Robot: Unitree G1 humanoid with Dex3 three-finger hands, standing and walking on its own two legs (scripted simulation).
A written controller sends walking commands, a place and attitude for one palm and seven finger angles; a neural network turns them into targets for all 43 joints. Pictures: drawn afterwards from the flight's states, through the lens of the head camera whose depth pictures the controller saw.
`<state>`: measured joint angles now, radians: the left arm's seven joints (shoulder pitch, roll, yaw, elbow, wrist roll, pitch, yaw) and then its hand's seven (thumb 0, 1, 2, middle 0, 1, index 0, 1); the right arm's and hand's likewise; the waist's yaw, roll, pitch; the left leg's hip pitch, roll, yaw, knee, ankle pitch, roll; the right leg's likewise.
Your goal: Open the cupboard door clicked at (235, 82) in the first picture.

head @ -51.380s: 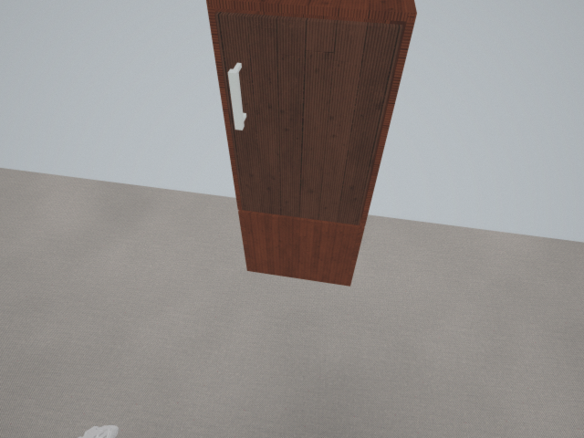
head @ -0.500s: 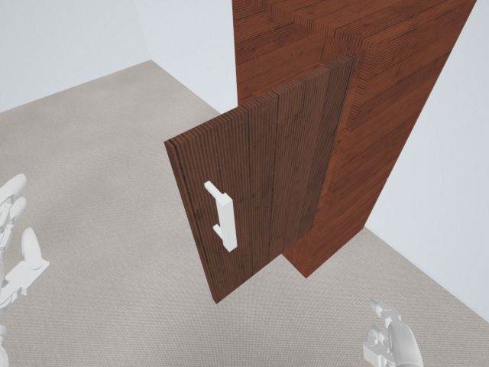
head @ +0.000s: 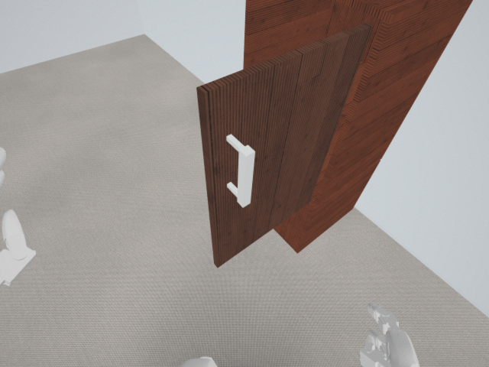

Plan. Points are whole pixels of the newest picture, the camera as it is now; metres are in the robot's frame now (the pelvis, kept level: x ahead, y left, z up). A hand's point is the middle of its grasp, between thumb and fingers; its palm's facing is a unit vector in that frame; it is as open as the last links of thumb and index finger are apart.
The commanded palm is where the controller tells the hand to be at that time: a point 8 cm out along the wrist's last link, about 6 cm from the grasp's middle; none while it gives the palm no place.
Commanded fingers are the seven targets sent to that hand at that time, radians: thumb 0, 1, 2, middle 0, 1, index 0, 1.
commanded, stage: step back with the hand held close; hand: left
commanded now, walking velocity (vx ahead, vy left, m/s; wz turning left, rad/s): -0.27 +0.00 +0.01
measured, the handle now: (238, 172) +0.43 +0.05 +0.06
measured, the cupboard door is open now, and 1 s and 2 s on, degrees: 90 90 90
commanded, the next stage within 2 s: stop stepping back and stand still in 0.58 s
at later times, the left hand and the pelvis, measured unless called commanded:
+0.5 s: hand out of the picture +0.14 +0.28 +0.17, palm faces +0.36 -0.78 -0.51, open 7.4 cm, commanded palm +0.07 +0.32 +0.19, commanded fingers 0.00 0.90 0.90 -0.20 -0.30 -0.20 -0.30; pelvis -0.07 +0.02 +0.01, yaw +0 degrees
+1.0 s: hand out of the picture -0.01 +0.27 +0.18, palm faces +0.43 -0.80 -0.41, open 7.4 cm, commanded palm -0.05 +0.31 +0.19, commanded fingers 0.00 0.90 0.90 -0.20 -0.30 -0.20 -0.30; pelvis -0.21 +0.02 +0.00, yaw -2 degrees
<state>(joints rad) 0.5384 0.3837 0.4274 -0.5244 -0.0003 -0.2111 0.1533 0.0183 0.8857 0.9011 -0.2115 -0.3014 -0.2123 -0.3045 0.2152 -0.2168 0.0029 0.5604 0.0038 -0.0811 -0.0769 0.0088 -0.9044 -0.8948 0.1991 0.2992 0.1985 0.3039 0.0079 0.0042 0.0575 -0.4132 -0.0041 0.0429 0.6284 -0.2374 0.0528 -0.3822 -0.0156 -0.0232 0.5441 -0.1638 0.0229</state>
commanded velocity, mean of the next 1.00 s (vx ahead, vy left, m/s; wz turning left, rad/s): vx -0.14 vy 0.01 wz -0.01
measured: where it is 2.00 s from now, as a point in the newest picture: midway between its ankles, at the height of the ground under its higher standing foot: outside the picture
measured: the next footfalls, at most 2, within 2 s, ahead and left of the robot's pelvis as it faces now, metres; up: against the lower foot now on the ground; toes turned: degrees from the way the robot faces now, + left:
right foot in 0.16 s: +0.02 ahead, -0.13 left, +0.00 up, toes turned +4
left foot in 0.42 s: +0.03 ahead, +0.09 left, +0.00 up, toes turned +0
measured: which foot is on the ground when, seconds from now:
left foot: down 0.00-0.28, up 0.30-0.40, down 0.42-0.80, up 0.82-0.98, down 1.00-1.00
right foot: down 0.00-0.06, up 0.08-0.14, down 0.16-0.44, up 0.46-0.80, down 0.82-1.00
